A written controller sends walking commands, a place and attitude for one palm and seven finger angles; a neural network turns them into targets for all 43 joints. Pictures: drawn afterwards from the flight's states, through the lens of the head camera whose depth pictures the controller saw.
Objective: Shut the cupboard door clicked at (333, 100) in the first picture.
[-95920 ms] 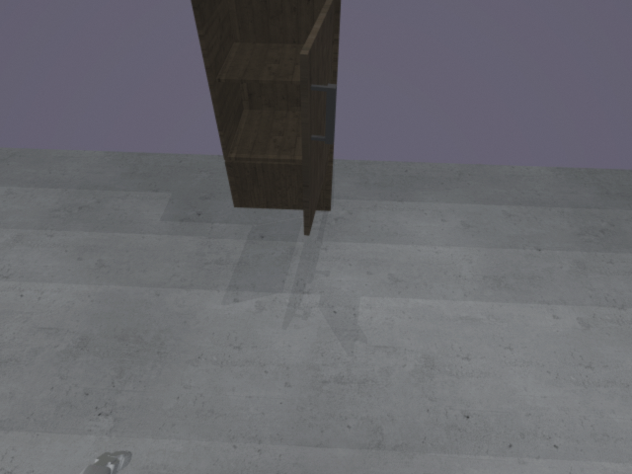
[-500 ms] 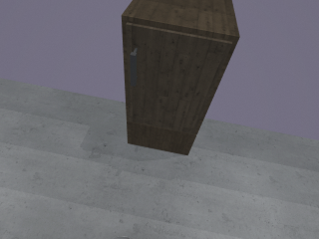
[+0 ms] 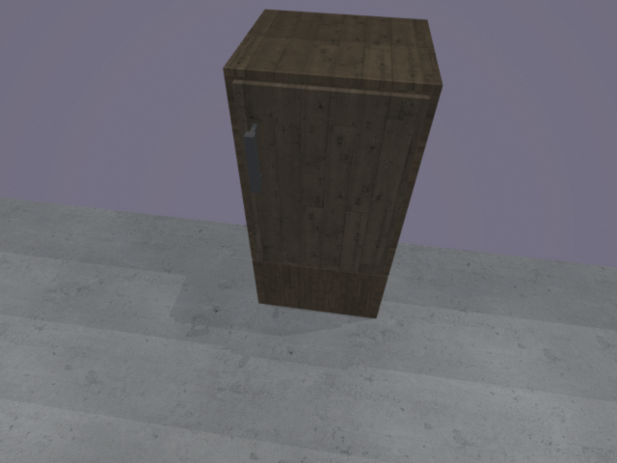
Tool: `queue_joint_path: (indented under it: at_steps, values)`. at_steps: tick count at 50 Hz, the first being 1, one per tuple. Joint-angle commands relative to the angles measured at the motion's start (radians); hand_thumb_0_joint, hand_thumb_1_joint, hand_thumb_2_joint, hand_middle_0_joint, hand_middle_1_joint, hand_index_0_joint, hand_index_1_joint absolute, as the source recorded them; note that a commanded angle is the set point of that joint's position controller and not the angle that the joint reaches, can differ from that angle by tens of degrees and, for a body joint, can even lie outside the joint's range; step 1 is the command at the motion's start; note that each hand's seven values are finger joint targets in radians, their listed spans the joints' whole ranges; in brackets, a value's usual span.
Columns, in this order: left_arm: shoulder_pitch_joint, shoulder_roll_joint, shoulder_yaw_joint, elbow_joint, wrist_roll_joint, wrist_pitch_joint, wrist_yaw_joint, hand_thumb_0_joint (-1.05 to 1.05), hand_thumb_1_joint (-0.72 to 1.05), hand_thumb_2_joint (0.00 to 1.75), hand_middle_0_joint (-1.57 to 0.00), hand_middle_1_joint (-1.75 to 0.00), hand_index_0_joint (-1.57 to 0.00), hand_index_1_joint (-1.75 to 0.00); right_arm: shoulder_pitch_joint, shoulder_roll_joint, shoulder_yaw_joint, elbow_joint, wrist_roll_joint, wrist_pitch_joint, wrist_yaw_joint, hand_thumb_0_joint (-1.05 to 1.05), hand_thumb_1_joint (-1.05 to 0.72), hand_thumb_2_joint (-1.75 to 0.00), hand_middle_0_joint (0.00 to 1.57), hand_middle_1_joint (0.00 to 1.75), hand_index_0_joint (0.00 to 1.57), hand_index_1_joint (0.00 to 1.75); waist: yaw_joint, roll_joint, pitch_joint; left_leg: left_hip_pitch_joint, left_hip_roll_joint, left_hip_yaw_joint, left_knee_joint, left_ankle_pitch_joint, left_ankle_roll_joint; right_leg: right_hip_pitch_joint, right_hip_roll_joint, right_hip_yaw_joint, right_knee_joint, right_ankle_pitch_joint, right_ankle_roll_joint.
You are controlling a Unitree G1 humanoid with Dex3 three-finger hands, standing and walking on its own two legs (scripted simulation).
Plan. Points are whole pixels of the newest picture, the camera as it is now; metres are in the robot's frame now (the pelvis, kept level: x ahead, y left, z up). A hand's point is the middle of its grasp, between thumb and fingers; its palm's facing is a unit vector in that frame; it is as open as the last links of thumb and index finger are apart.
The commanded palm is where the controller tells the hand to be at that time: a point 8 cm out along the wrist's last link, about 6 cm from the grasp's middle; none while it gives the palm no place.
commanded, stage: let the arm hang, fingers relaxed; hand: left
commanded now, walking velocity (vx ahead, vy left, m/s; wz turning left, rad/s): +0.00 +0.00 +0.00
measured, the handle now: (255, 159) +0.77 +0.17 -0.05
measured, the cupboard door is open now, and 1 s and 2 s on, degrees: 0 0 0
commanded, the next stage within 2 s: look to check the result in 0.18 s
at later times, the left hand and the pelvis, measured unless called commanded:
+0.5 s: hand out of the picture -0.01 +0.15 -0.17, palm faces +0.06 -0.98 -0.18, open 7.4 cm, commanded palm none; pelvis +0.02 -0.01 +0.00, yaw +0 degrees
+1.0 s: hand out of the picture +0.00 +0.13 -0.17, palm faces +0.06 -0.98 -0.17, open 7.4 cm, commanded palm none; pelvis +0.04 -0.02 +0.00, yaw +0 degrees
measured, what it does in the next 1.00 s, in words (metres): stands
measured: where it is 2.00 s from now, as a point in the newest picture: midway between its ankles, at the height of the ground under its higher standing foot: outside the picture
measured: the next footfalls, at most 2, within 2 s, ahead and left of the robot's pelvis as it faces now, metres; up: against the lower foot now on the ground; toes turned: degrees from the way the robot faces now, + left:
none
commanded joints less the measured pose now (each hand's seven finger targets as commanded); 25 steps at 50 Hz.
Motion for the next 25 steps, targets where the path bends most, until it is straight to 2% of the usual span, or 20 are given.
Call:
queue_joint_path:
  at_steps: [1,7,14,17,20,25]
  values:
    - [0.105,0.087,0.02,-0.004,-0.004,-0.009,0.004,0.0,0.9,0.9,-0.2,-0.3,-0.2,-0.3,0.056,-0.08,-0.02,-0.026,0.003,-0.013,-0.006,0.0,-0.9,-0.9,0.2,0.3,0.2,0.3,0.001,-0.01,0.115,0.044,0.083,-0.126,-0.092,-0.123,0.001,-0.154,-0.079,0.086,-0.146,-0.056,-0.044]
    - [0.087,0.08,0.022,-0.005,-0.007,-0.014,0.006,0.0,0.9,0.9,-0.2,-0.3,-0.2,-0.3,0.057,-0.072,-0.016,-0.019,0.005,-0.022,-0.01,0.0,-0.9,-0.9,0.2,0.3,0.2,0.3,0.001,0.025,0.09,0.065,0.089,-0.123,-0.08,-0.041,0.0,-0.109,-0.079,0.082,-0.14,0.027,-0.044]
    - [0.088,0.076,0.022,0.003,-0.008,-0.019,0.008,0.0,0.9,0.9,-0.2,-0.3,-0.2,-0.3,0.052,-0.081,-0.017,-0.018,0.008,-0.025,-0.014,0.0,-0.9,-0.9,0.2,0.3,0.2,0.3,0.001,-0.004,0.073,0.105,0.093,-0.113,-0.054,0.044,-0.002,-0.089,-0.082,0.079,-0.149,0.075,-0.044]
    - [0.085,0.069,0.022,0.006,-0.01,-0.019,0.008,0.0,0.9,0.9,-0.2,-0.3,-0.2,-0.3,0.05,-0.075,-0.015,-0.013,0.006,-0.027,-0.015,0.0,-0.9,-0.9,0.2,0.3,0.2,0.3,0.001,0.005,0.069,0.11,0.096,-0.113,-0.058,0.055,0.001,-0.076,-0.084,0.078,-0.151,0.092,-0.042]
    - [0.087,0.069,0.02,0.009,-0.009,-0.02,0.009,0.0,0.9,0.9,-0.2,-0.3,-0.2,-0.3,0.044,-0.076,-0.016,-0.013,0.008,-0.025,-0.015,0.0,-0.9,-0.9,0.2,0.3,0.2,0.3,-0.001,-0.019,0.081,0.118,0.098,-0.112,-0.054,0.068,0.001,-0.078,-0.085,0.079,-0.16,0.104,-0.041]
    - [0.093,0.075,0.018,0.015,-0.01,-0.02,0.009,0.0,0.9,0.9,-0.2,-0.3,-0.2,-0.3,0.034,-0.082,-0.013,-0.008,0.009,-0.024,-0.015,0.0,-0.9,-0.9,0.2,0.3,0.2,0.3,0.002,-0.024,0.085,0.127,0.098,-0.107,-0.052,0.081,0.0,-0.07,-0.09,0.075,-0.167,0.115,-0.04]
